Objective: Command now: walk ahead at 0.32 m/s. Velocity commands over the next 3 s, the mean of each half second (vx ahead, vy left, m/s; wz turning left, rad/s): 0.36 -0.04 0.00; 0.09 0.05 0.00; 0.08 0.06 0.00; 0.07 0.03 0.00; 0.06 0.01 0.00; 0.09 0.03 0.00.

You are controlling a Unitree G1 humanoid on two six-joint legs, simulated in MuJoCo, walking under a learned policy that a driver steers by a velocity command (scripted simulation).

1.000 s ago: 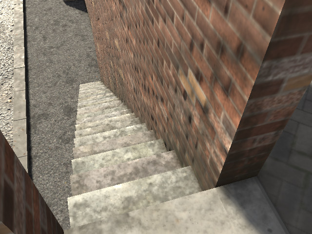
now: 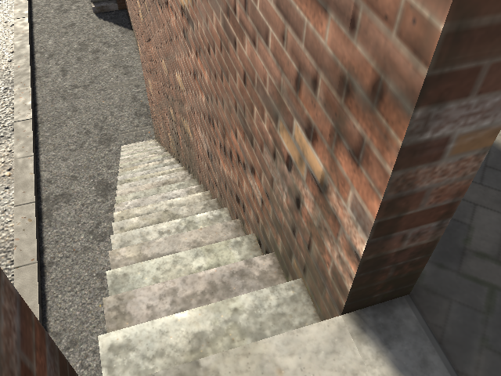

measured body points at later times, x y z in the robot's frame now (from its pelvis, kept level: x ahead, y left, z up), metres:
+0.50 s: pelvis +0.26 -0.03 -0.01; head +0.26 -0.02 +0.44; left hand +0.43 +0.21 -0.11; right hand +0.25 -0.27 -0.15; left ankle +0.01 +0.10 -0.63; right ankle +0.34 -0.10 -0.73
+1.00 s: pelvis +0.37 +0.00 +0.00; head +0.39 -0.02 +0.45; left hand +0.53 +0.26 -0.09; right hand +0.39 -0.25 -0.15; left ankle +0.39 +0.16 -0.73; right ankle +0.34 -0.10 -0.73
